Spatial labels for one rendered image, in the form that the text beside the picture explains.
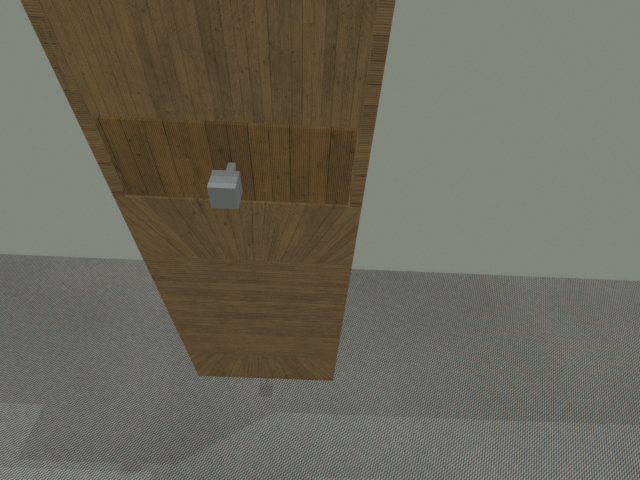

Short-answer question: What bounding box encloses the cabinet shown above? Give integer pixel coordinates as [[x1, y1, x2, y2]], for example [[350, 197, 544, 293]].
[[20, 0, 396, 381]]

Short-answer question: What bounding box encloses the handle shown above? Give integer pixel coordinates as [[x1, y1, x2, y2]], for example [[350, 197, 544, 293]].
[[207, 162, 243, 209]]

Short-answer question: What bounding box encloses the drawer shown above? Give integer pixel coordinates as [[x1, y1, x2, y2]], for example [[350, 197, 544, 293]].
[[93, 115, 357, 205]]

